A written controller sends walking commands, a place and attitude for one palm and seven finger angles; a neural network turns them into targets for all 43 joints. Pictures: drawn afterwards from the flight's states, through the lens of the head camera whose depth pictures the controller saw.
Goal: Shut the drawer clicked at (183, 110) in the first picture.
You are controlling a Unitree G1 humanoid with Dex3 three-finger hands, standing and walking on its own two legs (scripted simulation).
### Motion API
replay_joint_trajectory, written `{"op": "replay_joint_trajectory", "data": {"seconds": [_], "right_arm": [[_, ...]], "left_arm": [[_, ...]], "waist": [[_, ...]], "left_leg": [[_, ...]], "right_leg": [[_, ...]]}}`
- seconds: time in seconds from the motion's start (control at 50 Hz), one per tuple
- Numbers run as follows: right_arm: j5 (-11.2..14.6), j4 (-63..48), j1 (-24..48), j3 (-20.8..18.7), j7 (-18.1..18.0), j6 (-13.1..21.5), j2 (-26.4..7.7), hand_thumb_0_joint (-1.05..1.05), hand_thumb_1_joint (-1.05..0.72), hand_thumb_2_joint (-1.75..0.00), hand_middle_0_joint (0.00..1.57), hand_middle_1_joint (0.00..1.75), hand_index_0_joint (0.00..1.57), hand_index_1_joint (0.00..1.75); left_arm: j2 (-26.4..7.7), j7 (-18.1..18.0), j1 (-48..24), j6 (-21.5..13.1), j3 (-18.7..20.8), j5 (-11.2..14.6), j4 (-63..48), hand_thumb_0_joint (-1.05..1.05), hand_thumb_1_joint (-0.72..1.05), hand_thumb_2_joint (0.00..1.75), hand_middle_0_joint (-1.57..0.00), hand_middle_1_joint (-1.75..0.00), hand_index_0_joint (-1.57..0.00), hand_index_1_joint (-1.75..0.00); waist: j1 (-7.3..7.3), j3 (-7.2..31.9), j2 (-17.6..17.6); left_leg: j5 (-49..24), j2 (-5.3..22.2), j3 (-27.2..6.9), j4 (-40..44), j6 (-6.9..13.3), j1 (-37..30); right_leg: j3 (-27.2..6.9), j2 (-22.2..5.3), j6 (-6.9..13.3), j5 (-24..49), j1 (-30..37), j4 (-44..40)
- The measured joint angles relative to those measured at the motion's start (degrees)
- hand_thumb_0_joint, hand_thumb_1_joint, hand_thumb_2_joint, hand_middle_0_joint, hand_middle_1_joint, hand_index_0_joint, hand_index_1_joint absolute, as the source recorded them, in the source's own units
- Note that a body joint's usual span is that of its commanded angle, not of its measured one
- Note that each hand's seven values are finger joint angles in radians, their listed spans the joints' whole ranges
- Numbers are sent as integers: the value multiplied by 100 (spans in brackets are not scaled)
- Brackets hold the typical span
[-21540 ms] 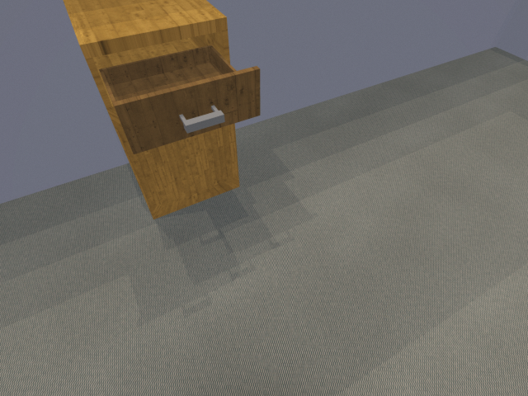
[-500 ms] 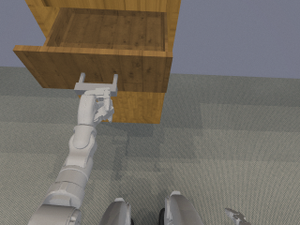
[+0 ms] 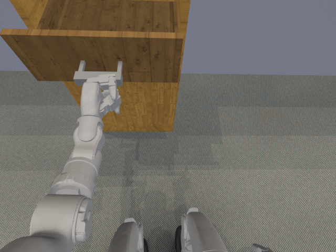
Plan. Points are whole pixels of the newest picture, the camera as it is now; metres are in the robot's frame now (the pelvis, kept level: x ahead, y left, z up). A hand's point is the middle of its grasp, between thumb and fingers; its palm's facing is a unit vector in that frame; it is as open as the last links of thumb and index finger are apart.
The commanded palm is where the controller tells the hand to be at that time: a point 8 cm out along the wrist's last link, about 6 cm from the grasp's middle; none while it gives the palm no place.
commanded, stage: push the drawer shut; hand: left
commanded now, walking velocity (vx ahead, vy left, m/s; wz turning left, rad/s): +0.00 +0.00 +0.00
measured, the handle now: (100, 71) +0.55 +0.14 +0.04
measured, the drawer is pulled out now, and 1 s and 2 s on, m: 0.13 0.01 0.00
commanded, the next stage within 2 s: pull the fist back off the drawer in 1.28 s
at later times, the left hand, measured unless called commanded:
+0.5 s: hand (121, 74) +0.54 +0.08 +0.04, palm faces -0.04 -1.00 -0.05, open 3.4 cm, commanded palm +0.52 +0.13 +0.04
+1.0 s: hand (120, 58) +0.59 +0.08 +0.04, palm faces -0.05 -1.00 -0.04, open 3.3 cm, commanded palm +0.59 +0.12 +0.04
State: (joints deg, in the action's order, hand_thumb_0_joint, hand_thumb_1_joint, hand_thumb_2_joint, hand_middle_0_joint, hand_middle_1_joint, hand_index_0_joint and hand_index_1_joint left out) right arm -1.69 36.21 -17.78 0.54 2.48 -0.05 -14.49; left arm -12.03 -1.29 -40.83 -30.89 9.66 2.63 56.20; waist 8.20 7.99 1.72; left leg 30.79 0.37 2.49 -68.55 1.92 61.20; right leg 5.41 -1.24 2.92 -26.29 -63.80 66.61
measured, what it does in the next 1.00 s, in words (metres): stands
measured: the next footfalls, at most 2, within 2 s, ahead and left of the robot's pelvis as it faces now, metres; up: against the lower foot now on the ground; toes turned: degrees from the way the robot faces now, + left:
none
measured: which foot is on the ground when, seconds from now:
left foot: down 0.00-1.00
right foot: down 0.00-1.00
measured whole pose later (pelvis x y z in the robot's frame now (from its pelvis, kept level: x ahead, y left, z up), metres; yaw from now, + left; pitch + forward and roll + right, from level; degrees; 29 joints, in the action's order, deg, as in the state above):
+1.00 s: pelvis +0.00 +0.01 -0.02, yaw -2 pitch +32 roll -4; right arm -4.5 35.6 -23.0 3.4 4.0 -2.4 -14.9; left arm -28.2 0.5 -69.5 -25.1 19.6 -3.6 76.0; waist 17.0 6.8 3.3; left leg 32.2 2.1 0.7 -74.3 2.4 73.9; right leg 7.1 0.3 2.7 -25.7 -74.8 68.7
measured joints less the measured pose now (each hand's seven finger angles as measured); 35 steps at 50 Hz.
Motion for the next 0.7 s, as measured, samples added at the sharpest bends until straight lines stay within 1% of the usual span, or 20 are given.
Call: {"op": "replay_joint_trajectory", "data": {"seconds": [0.12, 0.26, 0.38, 0.6, 0.7], "right_arm": [[-34, 32, -9, 32, -20, -31, -18, 0, -91, -90, 20, 30, 20, 30], [-75, -3, -92, 61, -12, -77, -47, 0, -91, -90, 20, 30, 20, 30], [-112, 7, -222, 92, 31, -129, -57, 0, -91, -90, 20, 30, 20, 30], [-174, -31, -394, 158, 87, -206, -28, 0, -91, -90, 20, 30, 20, 30], [-188, -58, -450, 187, 106, -229, -23, 0, -91, -90, 20, 30, 20, 30]], "left_arm": [[-233, 84, -548, -58, 216, -85, 529, 3, 88, 95, -140, -160, -140, -160], [-564, 182, -1082, 74, 456, -133, 921, 3, 86, 93, -140, -160, -140, -160], [-728, 173, -1441, 146, 573, -175, 1180, 5, 88, 93, -140, -160, -140, -160], [-1071, 192, -1899, 301, 873, -366, 1420, 5, 87, 93, -140, -160, -140, -160], [-1209, 229, -2048, 367, 954, -414, 1508, 5, 85, 91, -140, -160, -140, -160]], "waist": [[124, -38, -7], [287, -47, 24], [379, -61, 56], [590, -77, 81], [655, -86, 99]], "left_leg": [[0, 16, -42, -116, -13, 215], [4, 61, -54, -215, -18, 456], [15, 85, -60, -261, -12, 594], [58, 147, -71, -348, -1, 816], [73, 168, -76, -357, 10, 867]], "right_leg": [[44, 8, 24, 7, -190, 83], [58, 48, 37, 41, -418, 130], [63, 72, 34, 53, -546, 142], [72, 135, 24, 72, -747, 148], [75, 160, 12, 83, -785, 119]]}}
